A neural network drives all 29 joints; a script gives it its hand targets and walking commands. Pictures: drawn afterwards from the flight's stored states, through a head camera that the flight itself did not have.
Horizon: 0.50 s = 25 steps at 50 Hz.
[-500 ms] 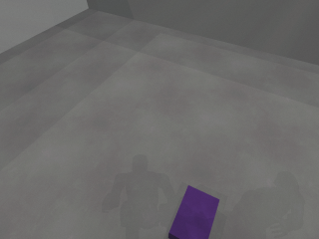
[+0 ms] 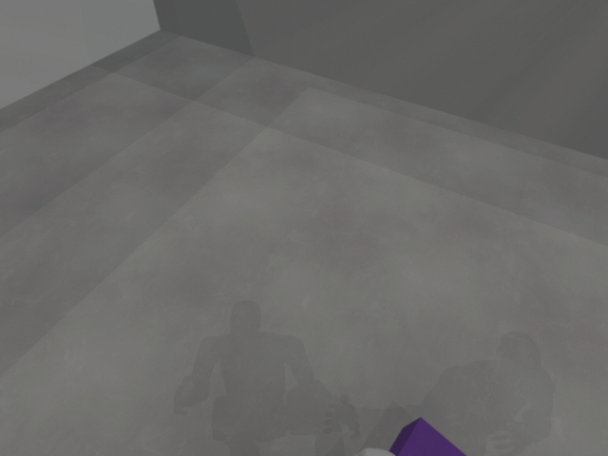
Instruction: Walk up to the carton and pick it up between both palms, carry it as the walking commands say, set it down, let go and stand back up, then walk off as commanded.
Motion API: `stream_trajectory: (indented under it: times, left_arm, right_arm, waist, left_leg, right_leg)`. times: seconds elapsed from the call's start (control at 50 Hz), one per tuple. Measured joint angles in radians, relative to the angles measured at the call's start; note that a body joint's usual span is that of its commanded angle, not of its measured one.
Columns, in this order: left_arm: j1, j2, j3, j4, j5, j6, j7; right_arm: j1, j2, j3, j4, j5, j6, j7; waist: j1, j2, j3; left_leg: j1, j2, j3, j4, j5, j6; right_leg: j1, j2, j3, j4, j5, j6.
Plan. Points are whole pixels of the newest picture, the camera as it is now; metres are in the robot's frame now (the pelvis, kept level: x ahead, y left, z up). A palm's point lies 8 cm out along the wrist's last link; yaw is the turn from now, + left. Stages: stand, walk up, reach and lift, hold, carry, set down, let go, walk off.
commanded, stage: walk off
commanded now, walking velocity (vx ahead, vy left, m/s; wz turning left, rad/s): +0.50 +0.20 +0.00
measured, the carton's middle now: out of the picture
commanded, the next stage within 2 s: none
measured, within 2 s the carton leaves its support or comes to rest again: rests again in 0.16 s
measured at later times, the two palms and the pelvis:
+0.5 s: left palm (92, 429) +0.21 +0.29 -0.11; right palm (425, 359) +0.30 -0.22 -0.14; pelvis +0.24 +0.03 +0.01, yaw +1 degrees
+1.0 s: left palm (97, 207) +0.64 +0.42 -0.11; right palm (331, 288) +0.44 -0.07 -0.13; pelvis +0.49 +0.17 +0.00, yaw -1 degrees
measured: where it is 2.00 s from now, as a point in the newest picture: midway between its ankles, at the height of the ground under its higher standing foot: (219, 252)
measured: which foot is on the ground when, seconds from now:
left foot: down 0.00-0.26, up 0.28-0.68, down 0.70-1.00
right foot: up 0.00-0.24, down 0.26-0.72, up 0.74-1.00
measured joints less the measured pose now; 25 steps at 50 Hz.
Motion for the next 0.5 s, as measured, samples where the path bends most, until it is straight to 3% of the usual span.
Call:
stream_trajectory:
  times: [0.1, 0.22, 0.26, 0.28, 0.32, 0.36, 0.42, 0.5]
  left_arm:
    - [-0.111, -0.022, -0.017, -0.027, -0.011, 0.017, 0.002]
    - [-0.206, -0.076, -0.046, -0.051, -0.025, 0.004, 0.008]
    - [-0.213, -0.091, -0.052, -0.053, -0.018, -0.011, 0.015]
    - [-0.208, -0.096, -0.052, -0.050, -0.010, -0.021, 0.021]
    - [-0.158, -0.089, -0.047, -0.032, -0.012, -0.027, 0.029]
    - [-0.083, -0.073, -0.035, 0.010, -0.018, -0.022, 0.029]
    - [0.033, -0.053, -0.022, 0.081, -0.022, -0.028, 0.027]
    - [0.167, -0.047, -0.017, 0.150, -0.018, -0.048, 0.021]
  right_arm:
    - [0.115, 0.016, 0.011, 0.056, -0.006, -0.002, -0.001]
    - [0.187, 0.051, 0.031, 0.109, -0.011, 0.003, 0.003]
    - [0.201, 0.059, 0.034, 0.126, -0.001, 0.003, 0.000]
    - [0.196, 0.063, 0.035, 0.133, 0.006, 0.004, -0.002]
    - [0.167, 0.063, 0.027, 0.123, 0.004, 0.010, -0.003]
    - [0.119, 0.047, 0.015, 0.099, -0.003, 0.014, 0.001]
    - [0.033, 0.019, -0.003, 0.056, -0.014, 0.022, 0.013]
    - [-0.069, -0.004, -0.013, 0.008, -0.015, 0.037, 0.042]
  waist:
    - [-0.048, 0.003, -0.014]
    - [-0.076, 0.032, 0.006]
    - [-0.068, 0.046, 0.012]
    - [-0.059, 0.054, 0.019]
    - [-0.042, 0.055, 0.021]
    - [-0.025, 0.057, 0.019]
    - [0.006, 0.060, 0.018]
    - [0.043, 0.052, 0.014]
  left_leg:
    - [0.112, -0.037, 0.003, -0.091, -0.028, 0.010]
    - [0.214, -0.051, -0.002, -0.075, -0.136, 0.004]
    - [0.220, -0.040, -0.007, 0.009, -0.204, -0.005]
    - [0.181, -0.025, -0.008, 0.130, -0.233, -0.013]
    - [0.048, -0.018, -0.064, 0.459, -0.245, -0.035]
    - [-0.076, 0.003, -0.105, 0.668, -0.185, -0.053]
    - [-0.219, 0.073, -0.138, 0.719, -0.083, -0.085]
    - [-0.347, 0.152, -0.151, 0.589, 0.029, -0.121]
  right_leg:
    - [-0.029, 0.010, -0.032, -0.239, 0.033, 0.002]
    - [0.032, 0.056, -0.070, -0.442, 0.051, -0.032]
    - [0.094, 0.083, -0.089, -0.521, 0.113, -0.059]
    - [0.108, 0.085, -0.095, -0.510, 0.140, -0.075]
    - [0.142, 0.081, -0.102, -0.488, 0.091, -0.074]
    - [0.204, 0.080, -0.104, -0.528, 0.058, -0.060]
    - [0.299, 0.081, -0.102, -0.627, 0.071, -0.037]
    - [0.396, 0.062, -0.094, -0.728, 0.072, -0.009]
